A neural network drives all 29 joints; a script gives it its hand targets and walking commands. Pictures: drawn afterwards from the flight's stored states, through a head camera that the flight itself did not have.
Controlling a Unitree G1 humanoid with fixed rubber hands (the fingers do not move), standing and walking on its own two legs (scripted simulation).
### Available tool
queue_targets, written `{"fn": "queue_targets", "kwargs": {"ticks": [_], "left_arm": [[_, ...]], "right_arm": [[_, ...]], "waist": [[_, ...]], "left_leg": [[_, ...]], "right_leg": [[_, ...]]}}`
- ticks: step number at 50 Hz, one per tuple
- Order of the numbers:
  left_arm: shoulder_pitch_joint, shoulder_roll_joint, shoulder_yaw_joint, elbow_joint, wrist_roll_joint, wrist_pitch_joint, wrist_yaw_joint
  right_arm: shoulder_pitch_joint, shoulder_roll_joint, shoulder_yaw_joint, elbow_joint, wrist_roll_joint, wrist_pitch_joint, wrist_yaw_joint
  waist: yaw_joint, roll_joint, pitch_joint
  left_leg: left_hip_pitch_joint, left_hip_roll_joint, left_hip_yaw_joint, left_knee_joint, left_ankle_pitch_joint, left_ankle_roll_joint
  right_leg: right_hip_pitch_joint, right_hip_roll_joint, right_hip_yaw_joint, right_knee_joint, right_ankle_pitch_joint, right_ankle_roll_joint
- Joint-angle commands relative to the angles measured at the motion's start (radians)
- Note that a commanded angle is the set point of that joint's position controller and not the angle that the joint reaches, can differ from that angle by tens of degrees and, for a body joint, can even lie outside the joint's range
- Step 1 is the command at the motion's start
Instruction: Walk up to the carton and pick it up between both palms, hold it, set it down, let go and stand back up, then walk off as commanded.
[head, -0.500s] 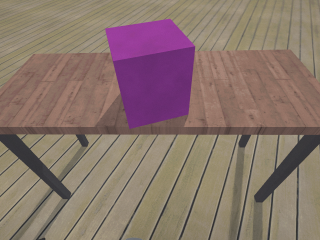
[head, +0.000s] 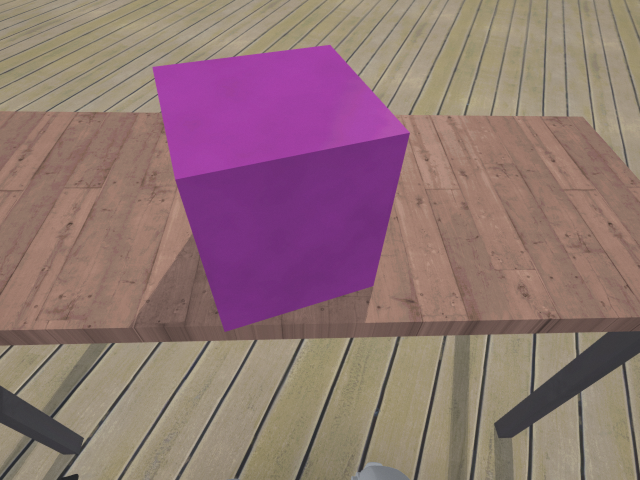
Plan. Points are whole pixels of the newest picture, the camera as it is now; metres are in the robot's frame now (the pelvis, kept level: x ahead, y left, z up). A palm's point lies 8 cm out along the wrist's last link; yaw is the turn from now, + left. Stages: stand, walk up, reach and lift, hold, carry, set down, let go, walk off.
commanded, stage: walk up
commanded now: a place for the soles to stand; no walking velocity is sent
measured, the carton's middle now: (276, 190) +0.43 +0.06 +0.15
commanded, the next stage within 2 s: none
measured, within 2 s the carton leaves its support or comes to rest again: neither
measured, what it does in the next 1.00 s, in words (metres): shifts its weight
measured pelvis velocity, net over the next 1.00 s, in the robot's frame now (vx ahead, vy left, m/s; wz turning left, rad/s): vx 0.05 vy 0.01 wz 0.02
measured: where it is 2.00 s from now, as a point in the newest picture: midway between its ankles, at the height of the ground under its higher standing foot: outside the picture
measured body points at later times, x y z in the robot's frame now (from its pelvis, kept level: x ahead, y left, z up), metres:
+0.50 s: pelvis +0.06 -0.01 +0.01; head +0.08 -0.01 +0.46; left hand +0.18 +0.31 -0.09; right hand +0.20 -0.33 -0.08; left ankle +0.07 +0.14 -0.69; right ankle +0.07 -0.10 -0.69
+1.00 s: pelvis +0.05 +0.01 +0.03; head +0.05 +0.01 +0.48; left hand +0.15 +0.32 -0.08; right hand +0.15 -0.31 -0.08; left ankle +0.07 +0.14 -0.69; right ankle +0.07 -0.10 -0.69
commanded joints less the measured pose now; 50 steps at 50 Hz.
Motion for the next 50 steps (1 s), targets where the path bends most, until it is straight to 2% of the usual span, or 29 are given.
{"fn": "queue_targets", "kwargs": {"ticks": [1,3,5,7,9,10,11,12,15,16,19,20,22,23,24,26,28,29,32,34,35,37,40,41,42,45,47,48,50], "left_arm": [[0.095,0.345,0.075,-0.036,0.004,-0.021,0.024],[0.041,0.293,0.061,-0.062,-0.016,-0.02,0.031],[-0.01,0.235,0.035,-0.048,-0.015,-0.015,0.044],[-0.055,0.23,0.028,-0.07,-0.019,-0.008,0.044],[-0.118,0.205,0.02,-0.077,-0.023,0.016,0.035],[-0.133,0.16,0.006,-0.074,-0.041,0.017,0.04],[-0.116,0.126,-0.006,-0.094,-0.051,0.023,0.043],[-0.12,0.162,0.014,-0.068,-0.038,0.021,0.051],[-0.051,0.177,0.026,-0.003,-0.035,-0.011,0.05],[-0.068,0.207,0.032,0.005,-0.032,-0.015,0.051],[-0.064,0.206,0.025,0.007,-0.022,-0.02,0.056],[-0.08,0.203,0.013,0.02,-0.031,-0.013,0.055],[-0.202,0.163,-0.006,0.001,-0.026,0.001,0.051],[-0.216,0.125,-0.01,-0.015,-0.033,0.001,0.049],[-0.221,0.137,0.01,-0.009,-0.026,0.008,0.046],[-0.152,0.148,0.001,0.033,-0.021,-0.012,0.049],[-0.11,0.197,0.022,0.05,-0.019,-0.018,0.041],[-0.131,0.199,0.011,0.047,-0.015,-0.019,0.041],[-0.216,0.187,0.003,0.049,-0.015,-0.005,0.034],[-0.235,0.153,0.002,0.044,-0.027,0.004,0.036],[-0.244,0.117,0.002,0.063,-0.024,0.007,0.034],[-0.204,0.109,-0.007,0.077,-0.021,0.012,0.03],[-0.197,0.157,-0.004,0.1,-0.011,0.0,0.02],[-0.173,0.152,-0.013,0.108,-0.026,0.006,0.016],[-0.195,0.19,0.009,0.111,-0.015,0.006,0.019],[-0.222,0.19,0.01,0.098,-0.013,0.014,0.023],[-0.277,0.134,-0.018,0.098,-0.023,0.02,0.017],[-0.233,0.116,-0.006,0.111,-0.03,0.024,0.016],[-0.211,0.148,-0.014,0.126,-0.02,0.02,0.02]], "right_arm": [[-0.097,-0.133,-0.014,-0.097,0.029,0.006,-0.034],[-0.06,-0.202,-0.022,-0.048,0.031,0.0,-0.045],[-0.018,-0.171,-0.019,-0.023,0.039,-0.012,-0.056],[0.045,-0.16,-0.011,0.024,0.03,-0.018,-0.056],[0.105,-0.171,-0.022,0.057,0.028,-0.028,-0.059],[0.094,-0.223,-0.03,0.053,0.003,-0.034,-0.067],[-0.007,-0.274,-0.039,0.012,0.003,-0.039,-0.065],[-0.018,-0.283,-0.037,0.016,0.022,-0.037,-0.063],[-0.084,-0.206,-0.01,0.002,0.033,-0.014,-0.061],[-0.122,-0.17,-0.01,-0.001,0.039,-0.013,-0.06],[-0.163,-0.125,0.006,0.038,0.031,-0.001,-0.058],[-0.133,-0.108,0.007,0.038,0.026,-0.011,-0.056],[-0.045,-0.161,-0.017,0.087,0.014,-0.025,-0.049],[-0.033,-0.236,-0.037,0.079,0.003,-0.032,-0.05],[-0.071,-0.244,-0.033,0.074,0.013,-0.028,-0.05],[-0.192,-0.193,-0.013,0.047,0.019,-0.009,-0.055],[-0.232,-0.147,-0.004,0.054,0.032,0.006,-0.053],[-0.241,-0.11,0.009,0.06,0.029,0.007,-0.053],[-0.178,-0.138,0.004,0.105,0.009,-0.013,-0.036],[-0.146,-0.203,-0.01,0.128,0.012,-0.02,-0.032],[-0.142,-0.212,-0.011,0.139,0.008,-0.021,-0.039],[-0.173,-0.226,-0.005,0.133,0.003,-0.014,-0.04],[-0.206,-0.158,0.014,0.13,0.017,-0.006,-0.035],[-0.256,-0.155,0.015,0.115,0.023,0.0,-0.035],[-0.197,-0.16,0.004,0.146,0.012,0.007,-0.033],[-0.165,-0.127,0.009,0.165,0.0,0.006,-0.025],[-0.157,-0.179,0.0,0.173,-0.002,-0.009,-0.022],[-0.183,-0.2,0.008,0.179,-0.001,-0.012,-0.024],[-0.179,-0.211,0.01,0.173,0.012,-0.007,-0.03]], "waist": [[0.11,-0.2,-0.029],[0.091,-0.034,-0.1],[0.044,-0.155,-0.127],[0.015,-0.121,-0.155],[-0.022,-0.144,-0.173],[-0.014,-0.021,-0.181],[0.027,0.155,-0.16],[0.023,0.122,-0.196],[0.075,-0.023,-0.284],[0.066,-0.005,-0.277],[0.059,0.014,-0.168],[0.035,0.007,-0.131],[-0.009,-0.028,-0.126],[-0.013,0.043,-0.175],[0.003,0.133,-0.21],[0.058,0.064,-0.151],[0.074,-0.066,-0.143],[0.06,-0.039,-0.15],[-0.002,0.031,-0.129],[0.013,0.142,-0.149],[0.026,0.05,-0.145],[0.045,0.091,-0.089],[0.041,-0.013,-0.076],[0.068,0.041,-0.07],[0.047,-0.03,-0.079],[0.005,0.028,-0.079],[-0.009,0.098,-0.048],[0.034,0.129,-0.081],[0.051,0.016,-0.103]], "left_leg": [[-0.349,-0.048,-0.07,0.189,-0.23,0.046],[-0.315,-0.01,-0.156,0.238,-0.173,0.052],[-0.191,-0.005,-0.179,0.117,-0.169,0.043],[-0.062,-0.04,-0.106,0.037,-0.061,0.068],[0.147,-0.033,-0.117,-0.182,0.234,0.087],[0.201,0.065,-0.312,-0.28,0.383,0.124],[0.152,0.213,-0.527,-0.328,0.467,0.23],[0.173,0.278,-0.547,-0.262,0.541,0.318],[0.097,0.091,-0.236,-0.057,0.634,0.146],[0.0,0.003,-0.129,0.024,0.531,0.067],[-0.076,-0.045,-0.126,0.026,-0.066,0.06],[-0.012,-0.031,-0.13,-0.126,-0.028,0.077],[0.212,0.022,-0.205,-0.238,0.423,0.121],[0.224,0.189,-0.431,-0.302,0.45,0.211],[0.173,0.233,-0.492,-0.326,0.413,0.275],[-0.006,0.131,-0.309,-0.221,0.41,0.166],[-0.083,-0.055,-0.092,-0.048,0.134,0.064],[-0.036,-0.055,-0.102,-0.055,0.008,0.061],[0.149,-0.019,-0.166,-0.294,0.134,0.081],[0.166,0.137,-0.395,-0.391,0.224,0.173],[0.125,0.18,-0.446,-0.404,0.14,0.22],[0.044,0.165,-0.393,-0.407,0.184,0.201],[-0.028,0.018,-0.195,-0.35,0.121,0.078],[0.017,-0.025,-0.157,-0.322,0.029,0.07],[0.025,-0.044,-0.115,-0.282,-0.005,0.061],[0.133,-0.046,-0.12,-0.329,0.024,0.074],[0.167,0.06,-0.313,-0.507,-0.043,0.098],[0.129,0.12,-0.39,-0.548,0.0,0.132],[0.108,0.138,-0.354,-0.497,0.185,0.149]], "right_leg": [[0.164,-0.334,0.706,-0.613,-0.276,-0.19],[0.305,-0.319,0.582,-0.455,0.168,-0.24],[0.245,-0.268,0.435,-0.338,0.497,-0.24],[0.204,-0.234,0.306,-0.246,0.723,-0.199],[0.048,-0.147,0.17,-0.183,0.563,-0.111],[-0.006,-0.109,0.134,-0.059,0.489,-0.055],[-0.042,-0.001,0.059,0.035,0.257,0.005],[0.006,-0.018,0.068,-0.016,0.038,0.021],[0.239,-0.083,0.17,-0.196,0.519,-0.013],[0.311,-0.148,0.273,-0.269,0.626,-0.08],[0.259,-0.286,0.396,-0.293,0.645,-0.227],[0.202,-0.238,0.29,-0.279,0.61,-0.179],[-0.022,-0.084,0.108,-0.188,0.359,-0.06],[-0.029,0.0,0.067,-0.062,0.236,-0.011],[0.014,-0.009,0.065,-0.047,0.091,0.01],[0.183,-0.044,0.125,-0.264,0.228,0.0],[0.224,-0.225,0.37,-0.456,0.194,-0.092],[0.194,-0.268,0.415,-0.464,0.154,-0.177],[0.083,-0.148,0.214,-0.379,0.162,-0.089],[0.044,-0.007,0.081,-0.213,0.067,0.006],[0.096,0.006,0.056,-0.206,0.001,-0.004],[0.146,0.006,0.077,-0.272,0.031,-0.003],[0.233,-0.081,0.199,-0.442,0.024,-0.053],[0.136,-0.108,0.241,-0.503,-0.088,-0.068],[0.196,-0.134,0.279,-0.562,-0.225,-0.058],[0.116,-0.153,0.255,-0.556,-0.205,-0.073],[0.056,-0.051,0.145,-0.479,-0.134,-0.014],[0.141,-0.011,0.102,-0.365,-0.021,0.008],[0.239,-0.01,0.074,-0.385,0.041,0.007]]}}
